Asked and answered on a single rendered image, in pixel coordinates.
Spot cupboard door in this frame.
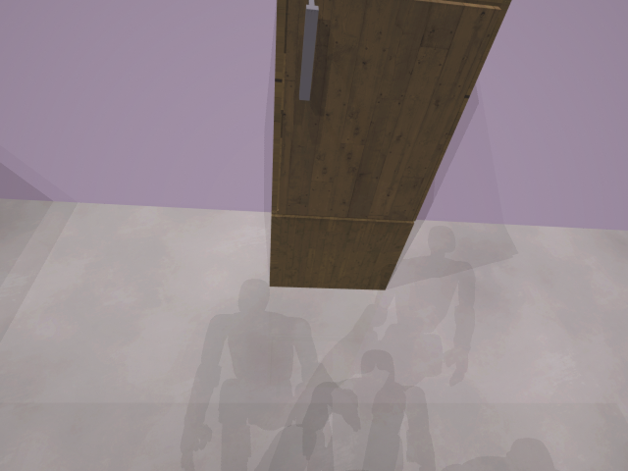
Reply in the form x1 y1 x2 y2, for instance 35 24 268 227
279 0 501 221

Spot handle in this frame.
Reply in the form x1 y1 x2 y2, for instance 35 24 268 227
299 0 319 101

